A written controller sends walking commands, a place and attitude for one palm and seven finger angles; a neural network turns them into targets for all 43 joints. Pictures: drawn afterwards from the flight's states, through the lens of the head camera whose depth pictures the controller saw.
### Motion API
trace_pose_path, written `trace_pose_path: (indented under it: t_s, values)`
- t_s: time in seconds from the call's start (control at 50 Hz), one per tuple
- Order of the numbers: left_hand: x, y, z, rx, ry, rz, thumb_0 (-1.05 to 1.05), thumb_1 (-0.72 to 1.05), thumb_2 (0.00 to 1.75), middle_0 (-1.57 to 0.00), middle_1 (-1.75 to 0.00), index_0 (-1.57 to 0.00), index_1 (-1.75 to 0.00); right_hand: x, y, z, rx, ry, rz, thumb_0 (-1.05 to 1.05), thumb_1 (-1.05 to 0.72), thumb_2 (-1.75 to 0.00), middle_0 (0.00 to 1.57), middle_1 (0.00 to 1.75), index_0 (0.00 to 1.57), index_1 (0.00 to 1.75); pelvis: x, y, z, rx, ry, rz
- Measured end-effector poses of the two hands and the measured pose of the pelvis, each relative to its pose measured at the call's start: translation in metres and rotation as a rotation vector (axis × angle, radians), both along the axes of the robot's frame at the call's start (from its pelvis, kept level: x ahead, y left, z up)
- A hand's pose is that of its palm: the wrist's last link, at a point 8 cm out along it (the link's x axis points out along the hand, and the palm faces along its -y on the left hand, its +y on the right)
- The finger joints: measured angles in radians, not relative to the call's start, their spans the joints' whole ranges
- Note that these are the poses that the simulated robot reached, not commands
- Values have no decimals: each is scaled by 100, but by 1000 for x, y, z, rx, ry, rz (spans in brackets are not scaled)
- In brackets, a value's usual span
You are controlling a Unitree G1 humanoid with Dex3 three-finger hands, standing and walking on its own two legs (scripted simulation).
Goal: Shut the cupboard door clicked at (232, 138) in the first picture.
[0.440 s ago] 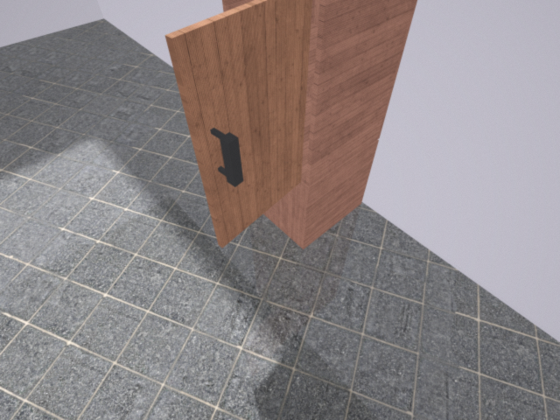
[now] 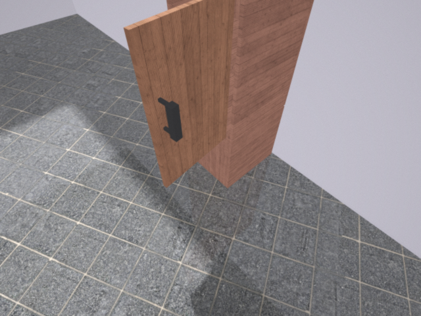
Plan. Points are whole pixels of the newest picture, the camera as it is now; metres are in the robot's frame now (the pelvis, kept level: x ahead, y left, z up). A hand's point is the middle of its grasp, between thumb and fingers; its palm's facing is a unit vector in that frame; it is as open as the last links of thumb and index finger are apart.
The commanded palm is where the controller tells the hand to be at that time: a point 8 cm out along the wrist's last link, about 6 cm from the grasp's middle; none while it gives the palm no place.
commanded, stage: look at it before walking up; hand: left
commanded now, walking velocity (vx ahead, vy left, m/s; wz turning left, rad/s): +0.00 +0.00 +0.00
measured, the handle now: (169, 119) +0.61 +0.16 -0.01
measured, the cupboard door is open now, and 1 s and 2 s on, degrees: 97 97 97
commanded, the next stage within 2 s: walk around to get in front in 0.40 s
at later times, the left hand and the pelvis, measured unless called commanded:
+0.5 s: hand out of the picture +0.02 +0.20 -0.17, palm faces +0.01 -0.96 -0.27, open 7.3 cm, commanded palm none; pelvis +0.01 +0.00 +0.00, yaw +0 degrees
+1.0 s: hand out of the picture +0.06 +0.18 -0.17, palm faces -0.16 -0.94 -0.30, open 7.3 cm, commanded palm none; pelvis -0.03 -0.02 -0.02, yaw -13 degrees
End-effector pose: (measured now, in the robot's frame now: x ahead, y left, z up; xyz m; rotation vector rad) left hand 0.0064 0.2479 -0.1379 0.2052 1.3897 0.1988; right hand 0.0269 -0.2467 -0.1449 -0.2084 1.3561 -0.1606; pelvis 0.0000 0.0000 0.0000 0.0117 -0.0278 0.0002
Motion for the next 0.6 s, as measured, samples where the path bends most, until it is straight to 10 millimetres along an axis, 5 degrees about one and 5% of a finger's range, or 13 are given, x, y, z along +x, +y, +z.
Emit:
trace_pose_path:
  t_s: [0.6]
  values:
    - [14, 1, 2, 16, -10, -13, 0, 91, 90, -20, -30, -21, -30, 4, -6, -1, -10, -6, -17, 0, -90, -90, 20, 30, 20, 30, 5, -3, -1, -1, 4, -22]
